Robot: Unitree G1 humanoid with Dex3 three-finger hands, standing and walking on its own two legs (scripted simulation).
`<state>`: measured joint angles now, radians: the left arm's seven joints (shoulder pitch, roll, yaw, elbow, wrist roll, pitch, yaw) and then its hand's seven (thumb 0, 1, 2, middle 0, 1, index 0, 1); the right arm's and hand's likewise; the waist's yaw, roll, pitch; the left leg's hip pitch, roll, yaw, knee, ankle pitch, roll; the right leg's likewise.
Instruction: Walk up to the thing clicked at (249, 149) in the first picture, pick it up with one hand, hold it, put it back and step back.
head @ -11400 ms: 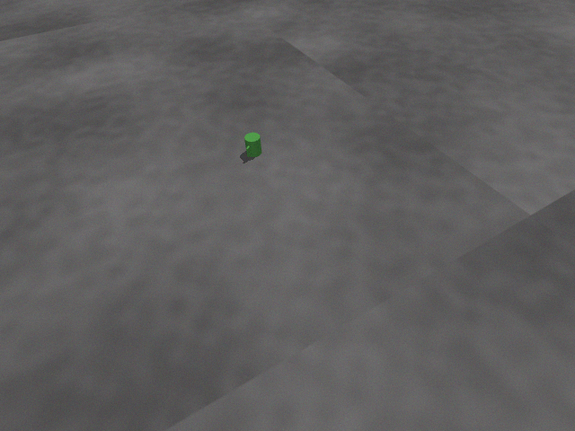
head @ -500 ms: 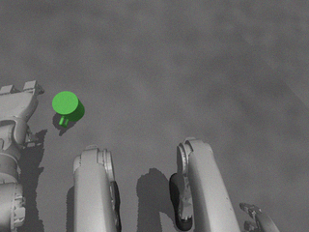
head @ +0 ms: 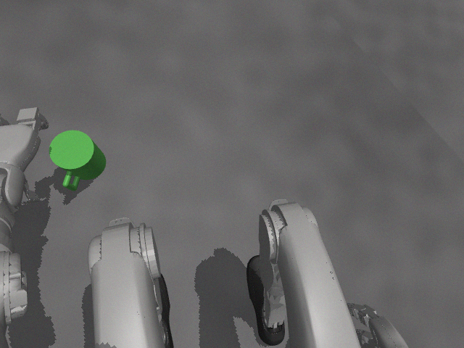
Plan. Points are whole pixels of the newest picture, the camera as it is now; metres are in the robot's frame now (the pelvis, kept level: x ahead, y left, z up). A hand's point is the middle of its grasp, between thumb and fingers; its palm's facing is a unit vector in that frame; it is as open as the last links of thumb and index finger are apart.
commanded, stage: rise first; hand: left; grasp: from above
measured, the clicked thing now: (77, 163) +0.47 +0.31 -0.30
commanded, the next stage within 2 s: approach in 1.88 s
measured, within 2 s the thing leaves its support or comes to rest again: neither
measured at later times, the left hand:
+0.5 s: hand (32, 162) +0.44 +0.34 -0.17, palm faces -0.44 -0.08 -0.90, open 14.0 cm
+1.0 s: hand (33, 156) +0.45 +0.34 -0.18, palm faces -0.43 -0.09 -0.90, open 14.1 cm
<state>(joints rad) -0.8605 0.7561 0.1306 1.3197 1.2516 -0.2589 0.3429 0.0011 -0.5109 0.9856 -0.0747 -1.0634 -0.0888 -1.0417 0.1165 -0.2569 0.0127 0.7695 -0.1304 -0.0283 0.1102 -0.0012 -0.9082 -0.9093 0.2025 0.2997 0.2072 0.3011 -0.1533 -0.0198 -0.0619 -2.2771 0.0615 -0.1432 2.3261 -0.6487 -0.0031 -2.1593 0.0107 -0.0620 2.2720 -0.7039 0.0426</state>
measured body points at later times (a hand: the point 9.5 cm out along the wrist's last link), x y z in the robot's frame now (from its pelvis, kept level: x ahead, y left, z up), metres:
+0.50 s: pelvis +0.00 +0.00 -0.01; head +0.24 +0.08 +0.36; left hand +0.46 +0.34 -0.12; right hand +0.07 -0.28 -0.12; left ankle +0.09 +0.13 -0.32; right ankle +0.10 -0.13 -0.32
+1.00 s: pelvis +0.00 +0.00 -0.02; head +0.24 +0.08 +0.35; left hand +0.47 +0.34 -0.13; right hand +0.06 -0.28 -0.12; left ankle +0.09 +0.13 -0.32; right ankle +0.10 -0.13 -0.32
